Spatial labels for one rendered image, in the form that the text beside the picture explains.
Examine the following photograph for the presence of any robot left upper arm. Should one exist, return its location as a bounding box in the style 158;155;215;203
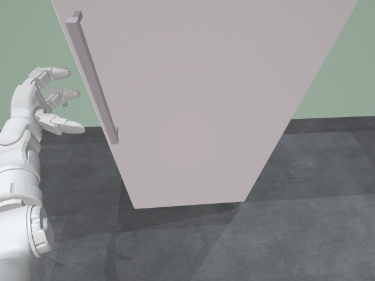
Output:
0;205;54;281

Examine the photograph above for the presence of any robot left forearm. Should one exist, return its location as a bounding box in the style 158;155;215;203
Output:
0;118;43;213

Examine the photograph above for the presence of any handle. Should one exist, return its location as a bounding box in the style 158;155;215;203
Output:
65;11;119;145

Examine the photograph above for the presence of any fridge door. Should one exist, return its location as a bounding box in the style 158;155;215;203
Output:
52;0;359;209

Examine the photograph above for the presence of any robot left hand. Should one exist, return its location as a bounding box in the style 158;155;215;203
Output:
11;66;85;135

